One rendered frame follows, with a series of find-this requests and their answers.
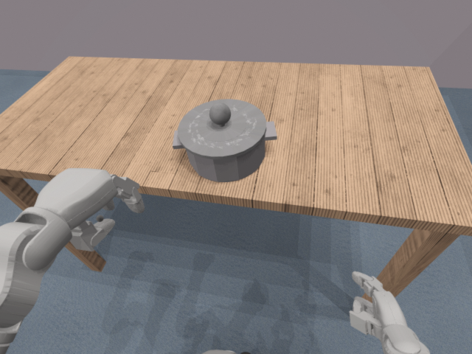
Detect lid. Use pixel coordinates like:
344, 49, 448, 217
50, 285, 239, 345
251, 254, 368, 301
178, 99, 266, 159

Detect right robot forearm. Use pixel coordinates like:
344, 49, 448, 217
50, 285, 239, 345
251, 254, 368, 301
381, 324, 430, 354

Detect knob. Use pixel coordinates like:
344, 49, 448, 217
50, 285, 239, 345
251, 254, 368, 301
209, 103, 231, 125

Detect right robot hand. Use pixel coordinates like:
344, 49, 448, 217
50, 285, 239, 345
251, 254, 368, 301
350, 271, 408, 341

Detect pot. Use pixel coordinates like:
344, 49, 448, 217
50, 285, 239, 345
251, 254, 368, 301
173, 121, 277, 182

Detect table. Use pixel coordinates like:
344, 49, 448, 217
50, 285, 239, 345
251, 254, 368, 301
0, 56, 472, 303

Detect left robot hand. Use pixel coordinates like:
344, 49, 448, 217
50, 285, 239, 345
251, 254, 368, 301
34, 168, 145, 251

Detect left robot forearm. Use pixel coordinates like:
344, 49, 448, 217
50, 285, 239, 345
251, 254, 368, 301
0, 206, 72, 354

